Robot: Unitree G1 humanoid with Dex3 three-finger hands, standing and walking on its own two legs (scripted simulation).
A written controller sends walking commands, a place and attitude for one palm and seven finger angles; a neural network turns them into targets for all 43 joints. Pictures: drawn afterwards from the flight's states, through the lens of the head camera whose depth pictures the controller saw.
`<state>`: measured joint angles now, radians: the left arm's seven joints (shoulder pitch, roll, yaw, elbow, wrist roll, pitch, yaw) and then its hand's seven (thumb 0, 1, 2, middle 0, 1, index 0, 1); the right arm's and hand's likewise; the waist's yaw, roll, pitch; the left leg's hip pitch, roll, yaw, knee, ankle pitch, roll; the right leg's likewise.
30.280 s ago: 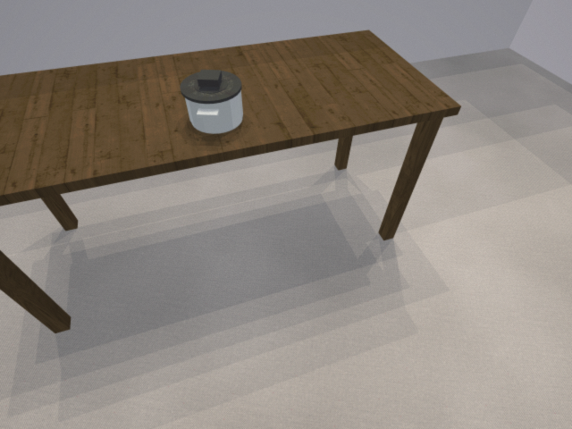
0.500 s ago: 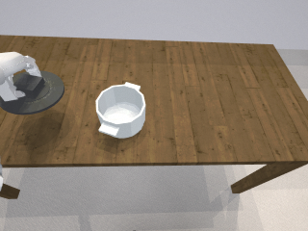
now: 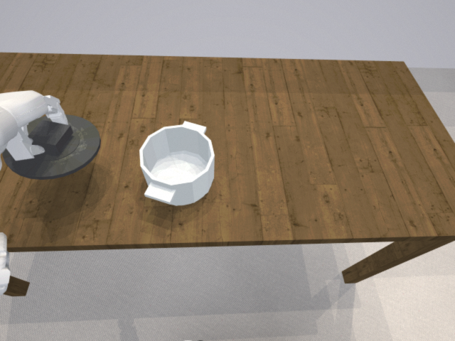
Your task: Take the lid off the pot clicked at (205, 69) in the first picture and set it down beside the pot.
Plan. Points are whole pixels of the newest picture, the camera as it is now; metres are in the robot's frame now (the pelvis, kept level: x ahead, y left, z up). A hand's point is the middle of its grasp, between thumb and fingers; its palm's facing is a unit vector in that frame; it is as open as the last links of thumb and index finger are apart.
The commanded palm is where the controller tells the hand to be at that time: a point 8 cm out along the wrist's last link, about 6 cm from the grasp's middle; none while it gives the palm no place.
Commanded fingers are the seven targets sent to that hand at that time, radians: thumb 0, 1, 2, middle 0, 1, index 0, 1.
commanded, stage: lower the lid onto the table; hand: left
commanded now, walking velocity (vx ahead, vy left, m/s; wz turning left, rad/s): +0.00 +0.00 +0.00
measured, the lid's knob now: (50, 135) +0.46 +0.32 +0.06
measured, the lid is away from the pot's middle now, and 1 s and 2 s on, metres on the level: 0.23 0.24 0.25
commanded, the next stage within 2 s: open the fingers wide in 1.40 s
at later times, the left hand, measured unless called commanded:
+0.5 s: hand (42, 155) +0.42 +0.33 +0.05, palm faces -0.48 -0.12 -0.87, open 8.7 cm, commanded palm +0.46 +0.33 +0.10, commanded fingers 0.00 0.57 1.11 -1.12 -1.11 -0.72 -0.90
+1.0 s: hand (41, 167) +0.42 +0.34 +0.02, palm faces -0.51 -0.12 -0.85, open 8.7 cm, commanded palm +0.46 +0.34 +0.07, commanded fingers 0.00 0.57 1.11 -1.12 -1.11 -0.72 -0.90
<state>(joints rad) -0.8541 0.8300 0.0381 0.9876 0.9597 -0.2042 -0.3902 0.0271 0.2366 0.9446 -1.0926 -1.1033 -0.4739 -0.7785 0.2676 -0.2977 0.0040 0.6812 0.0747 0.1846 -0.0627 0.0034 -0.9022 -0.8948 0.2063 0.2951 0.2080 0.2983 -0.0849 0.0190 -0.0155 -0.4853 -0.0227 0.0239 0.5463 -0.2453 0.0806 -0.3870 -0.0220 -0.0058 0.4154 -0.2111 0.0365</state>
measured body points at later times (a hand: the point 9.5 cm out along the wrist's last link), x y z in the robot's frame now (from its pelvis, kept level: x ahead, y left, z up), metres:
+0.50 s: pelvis -0.01 +0.00 -0.01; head +0.08 +0.02 +0.44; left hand +0.44 +0.33 +0.10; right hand +0.04 -0.30 -0.11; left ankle +0.01 +0.06 -0.73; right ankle -0.01 -0.17 -0.73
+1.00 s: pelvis -0.01 +0.00 -0.02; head +0.09 +0.03 +0.42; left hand +0.44 +0.35 +0.06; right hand +0.02 -0.29 -0.12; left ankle +0.01 +0.06 -0.73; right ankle -0.01 -0.17 -0.73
